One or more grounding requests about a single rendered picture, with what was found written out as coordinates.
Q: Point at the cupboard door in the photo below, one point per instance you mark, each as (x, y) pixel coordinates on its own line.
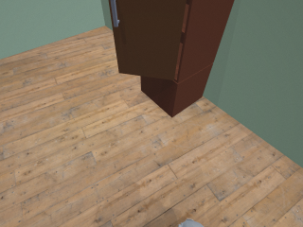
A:
(148, 36)

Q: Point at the handle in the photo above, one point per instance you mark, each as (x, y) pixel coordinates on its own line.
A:
(114, 13)

